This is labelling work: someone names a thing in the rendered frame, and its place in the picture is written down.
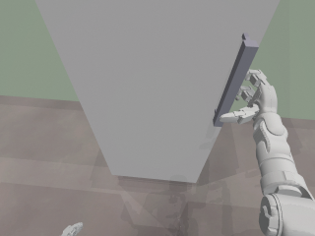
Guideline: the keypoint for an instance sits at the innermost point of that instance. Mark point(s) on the robot right hand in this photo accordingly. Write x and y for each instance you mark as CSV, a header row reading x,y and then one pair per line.
x,y
265,99

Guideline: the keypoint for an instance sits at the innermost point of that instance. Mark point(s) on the robot left hand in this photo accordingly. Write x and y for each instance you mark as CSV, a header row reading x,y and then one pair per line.
x,y
73,230

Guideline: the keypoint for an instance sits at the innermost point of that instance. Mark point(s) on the right robot upper arm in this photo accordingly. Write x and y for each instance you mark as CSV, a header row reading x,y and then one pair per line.
x,y
284,215

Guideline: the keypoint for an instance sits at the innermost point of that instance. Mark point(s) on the handle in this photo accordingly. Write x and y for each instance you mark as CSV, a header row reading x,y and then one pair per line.
x,y
243,61

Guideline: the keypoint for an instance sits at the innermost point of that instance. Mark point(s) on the fridge door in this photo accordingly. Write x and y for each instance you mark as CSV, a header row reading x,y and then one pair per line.
x,y
149,74

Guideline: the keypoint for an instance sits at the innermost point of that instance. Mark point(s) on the robot right forearm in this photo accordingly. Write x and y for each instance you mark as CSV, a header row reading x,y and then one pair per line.
x,y
278,172

